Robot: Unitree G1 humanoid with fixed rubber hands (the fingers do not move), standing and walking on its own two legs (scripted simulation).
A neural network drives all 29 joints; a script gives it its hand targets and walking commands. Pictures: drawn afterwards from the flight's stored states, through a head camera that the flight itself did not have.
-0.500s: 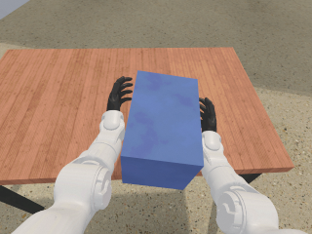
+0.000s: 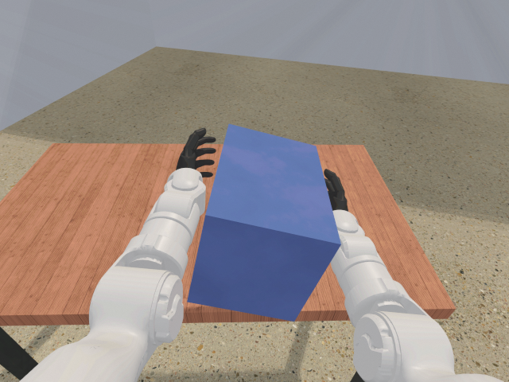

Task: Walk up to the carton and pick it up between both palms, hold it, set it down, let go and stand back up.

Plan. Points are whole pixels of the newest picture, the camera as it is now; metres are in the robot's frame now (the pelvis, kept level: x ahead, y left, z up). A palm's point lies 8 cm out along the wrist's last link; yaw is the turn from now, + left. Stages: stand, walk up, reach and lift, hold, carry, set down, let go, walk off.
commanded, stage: reach and lift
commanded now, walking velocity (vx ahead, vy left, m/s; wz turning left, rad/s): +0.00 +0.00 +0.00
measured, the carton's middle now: (258, 214) +0.36 +0.00 +0.12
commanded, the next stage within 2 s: hold in 1.32 s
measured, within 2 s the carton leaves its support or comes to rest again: neither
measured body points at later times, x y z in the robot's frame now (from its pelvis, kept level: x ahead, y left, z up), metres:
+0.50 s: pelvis -0.02 +0.01 +0.00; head -0.08 +0.04 +0.44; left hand +0.40 +0.14 +0.19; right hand +0.36 -0.11 +0.12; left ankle +0.05 +0.11 -0.74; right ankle +0.04 -0.11 -0.74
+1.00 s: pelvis -0.01 +0.00 +0.00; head -0.07 +0.04 +0.45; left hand +0.41 +0.14 +0.19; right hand +0.37 -0.11 +0.13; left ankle +0.05 +0.11 -0.74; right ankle +0.04 -0.11 -0.74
